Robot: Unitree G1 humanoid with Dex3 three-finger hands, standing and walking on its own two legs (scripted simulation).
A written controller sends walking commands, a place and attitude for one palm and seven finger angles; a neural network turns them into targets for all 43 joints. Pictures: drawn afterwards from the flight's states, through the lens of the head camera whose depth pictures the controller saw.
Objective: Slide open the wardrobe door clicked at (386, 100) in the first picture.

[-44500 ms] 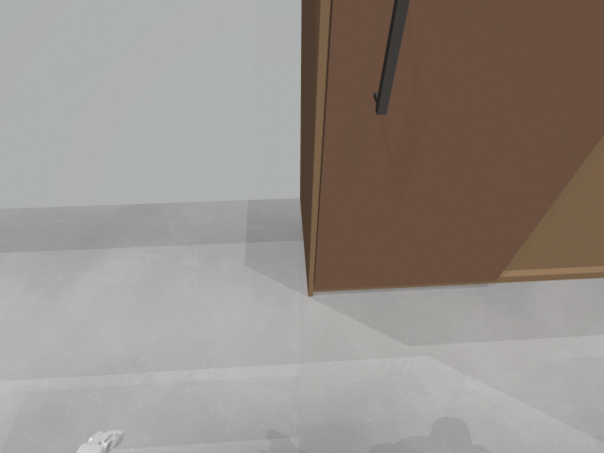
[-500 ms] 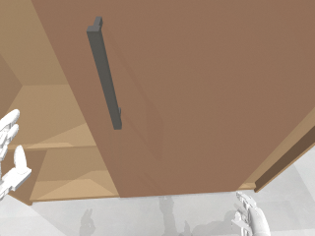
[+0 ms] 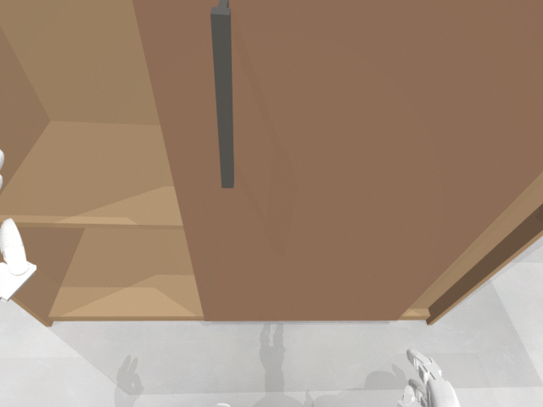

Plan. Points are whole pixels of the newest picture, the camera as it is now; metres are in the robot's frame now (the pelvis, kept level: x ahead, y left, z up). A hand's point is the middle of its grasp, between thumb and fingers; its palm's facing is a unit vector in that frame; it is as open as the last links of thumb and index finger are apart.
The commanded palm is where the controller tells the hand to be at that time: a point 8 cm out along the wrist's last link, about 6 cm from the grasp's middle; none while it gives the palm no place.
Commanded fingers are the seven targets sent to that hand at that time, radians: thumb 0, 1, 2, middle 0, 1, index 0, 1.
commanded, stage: step back with the hand held close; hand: left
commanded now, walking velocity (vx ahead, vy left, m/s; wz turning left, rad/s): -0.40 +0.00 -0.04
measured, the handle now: (226, 107) +0.47 +0.10 +0.20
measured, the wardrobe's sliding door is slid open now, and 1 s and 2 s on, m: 0.54 0.54 0.54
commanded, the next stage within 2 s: stop stepping back and stand still in 0.20 s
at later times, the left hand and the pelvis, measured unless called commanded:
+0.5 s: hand out of the picture +0.13 +0.29 +0.18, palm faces +0.42 -0.77 -0.48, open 7.5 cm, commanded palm +0.07 +0.32 +0.18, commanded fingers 0.00 0.90 0.90 -0.20 -0.30 -0.20 -0.30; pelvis -0.07 +0.02 +0.00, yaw -1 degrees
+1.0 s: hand out of the picture +0.11 +0.32 +0.17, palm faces +0.38 -0.77 -0.52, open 7.5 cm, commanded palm +0.06 +0.34 +0.18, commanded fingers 0.00 0.90 0.90 -0.20 -0.30 -0.20 -0.30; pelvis -0.10 +0.05 +0.01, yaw -3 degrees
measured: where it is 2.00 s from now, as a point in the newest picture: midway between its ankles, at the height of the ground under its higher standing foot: outside the picture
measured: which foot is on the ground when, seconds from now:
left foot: down 0.00-0.44, up 0.46-0.60, down 0.62-1.00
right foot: up 0.00-0.00, down 0.02-0.28, up 0.30-0.42, down 0.44-0.70, up 0.72-0.94, down 0.96-1.00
